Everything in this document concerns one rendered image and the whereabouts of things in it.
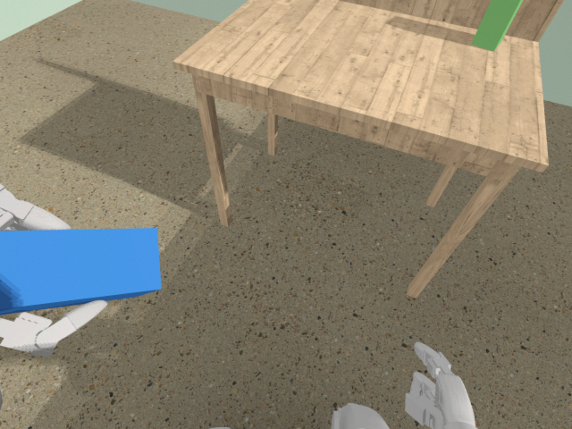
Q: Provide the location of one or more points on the robot right thigh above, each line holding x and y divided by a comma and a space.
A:
353, 416

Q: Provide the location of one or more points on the robot right hand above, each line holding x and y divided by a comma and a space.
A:
436, 405

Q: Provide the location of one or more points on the table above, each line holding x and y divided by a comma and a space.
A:
397, 73

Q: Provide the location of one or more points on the sponge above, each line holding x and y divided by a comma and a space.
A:
60, 268

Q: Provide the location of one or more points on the robot left hand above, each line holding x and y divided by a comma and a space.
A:
33, 333

